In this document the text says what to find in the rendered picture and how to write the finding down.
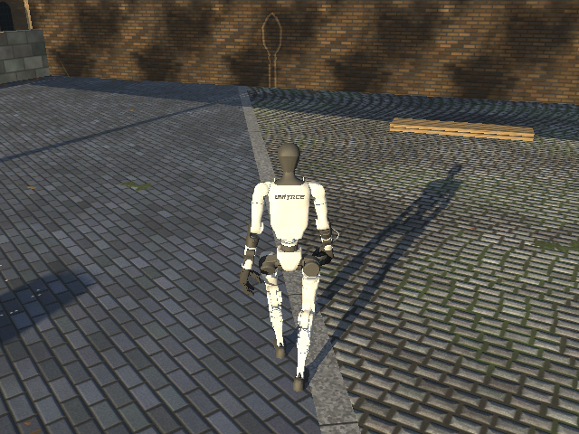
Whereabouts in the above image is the robot left forearm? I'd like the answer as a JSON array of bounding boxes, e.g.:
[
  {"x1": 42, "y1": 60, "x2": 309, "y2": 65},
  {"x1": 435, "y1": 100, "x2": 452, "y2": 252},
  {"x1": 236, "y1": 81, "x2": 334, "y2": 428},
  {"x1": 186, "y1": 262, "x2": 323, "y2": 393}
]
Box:
[{"x1": 242, "y1": 220, "x2": 260, "y2": 269}]

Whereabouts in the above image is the right robot hand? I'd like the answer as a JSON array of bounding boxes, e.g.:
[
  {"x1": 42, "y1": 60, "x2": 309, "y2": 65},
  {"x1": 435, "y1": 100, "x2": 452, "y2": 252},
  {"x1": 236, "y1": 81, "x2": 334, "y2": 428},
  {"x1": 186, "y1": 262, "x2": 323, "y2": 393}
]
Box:
[{"x1": 312, "y1": 247, "x2": 334, "y2": 266}]

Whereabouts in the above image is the left robot hand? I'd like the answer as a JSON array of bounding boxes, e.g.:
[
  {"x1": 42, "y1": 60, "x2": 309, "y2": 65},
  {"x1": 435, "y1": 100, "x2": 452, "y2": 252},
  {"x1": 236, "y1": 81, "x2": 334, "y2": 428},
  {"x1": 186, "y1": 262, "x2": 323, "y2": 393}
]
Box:
[{"x1": 240, "y1": 268, "x2": 261, "y2": 296}]

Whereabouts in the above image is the left robot shin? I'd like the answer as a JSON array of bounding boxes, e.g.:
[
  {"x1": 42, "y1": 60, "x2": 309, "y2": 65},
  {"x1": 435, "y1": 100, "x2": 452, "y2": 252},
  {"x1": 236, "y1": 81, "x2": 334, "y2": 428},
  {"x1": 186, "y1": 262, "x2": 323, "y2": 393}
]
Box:
[{"x1": 267, "y1": 292, "x2": 284, "y2": 347}]

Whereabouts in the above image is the left robot upper arm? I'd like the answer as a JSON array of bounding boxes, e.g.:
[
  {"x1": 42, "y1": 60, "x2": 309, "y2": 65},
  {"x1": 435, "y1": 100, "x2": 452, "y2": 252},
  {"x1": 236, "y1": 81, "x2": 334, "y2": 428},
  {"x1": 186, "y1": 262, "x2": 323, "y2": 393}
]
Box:
[{"x1": 251, "y1": 182, "x2": 271, "y2": 234}]

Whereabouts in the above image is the right robot upper arm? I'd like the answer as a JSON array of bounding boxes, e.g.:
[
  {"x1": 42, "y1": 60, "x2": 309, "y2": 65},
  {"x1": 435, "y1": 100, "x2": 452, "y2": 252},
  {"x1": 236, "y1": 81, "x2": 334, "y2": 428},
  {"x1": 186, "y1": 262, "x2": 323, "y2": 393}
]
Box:
[{"x1": 308, "y1": 182, "x2": 329, "y2": 230}]

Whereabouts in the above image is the robot shin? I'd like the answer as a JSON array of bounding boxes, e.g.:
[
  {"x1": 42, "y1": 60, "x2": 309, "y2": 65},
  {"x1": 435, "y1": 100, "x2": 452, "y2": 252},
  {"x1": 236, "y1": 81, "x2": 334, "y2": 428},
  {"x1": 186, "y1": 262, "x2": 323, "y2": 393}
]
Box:
[
  {"x1": 267, "y1": 292, "x2": 284, "y2": 347},
  {"x1": 296, "y1": 313, "x2": 315, "y2": 379}
]

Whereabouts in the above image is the right robot shin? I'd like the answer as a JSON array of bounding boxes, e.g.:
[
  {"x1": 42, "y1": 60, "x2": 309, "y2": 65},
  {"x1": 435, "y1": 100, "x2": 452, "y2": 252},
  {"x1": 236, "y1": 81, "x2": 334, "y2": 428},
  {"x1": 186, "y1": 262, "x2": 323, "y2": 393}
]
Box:
[{"x1": 296, "y1": 313, "x2": 315, "y2": 379}]

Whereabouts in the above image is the robot right forearm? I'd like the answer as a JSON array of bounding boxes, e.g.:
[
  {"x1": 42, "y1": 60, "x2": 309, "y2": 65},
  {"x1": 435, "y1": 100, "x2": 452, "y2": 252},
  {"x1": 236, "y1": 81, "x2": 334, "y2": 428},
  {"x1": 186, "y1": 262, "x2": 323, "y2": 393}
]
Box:
[{"x1": 319, "y1": 217, "x2": 333, "y2": 250}]

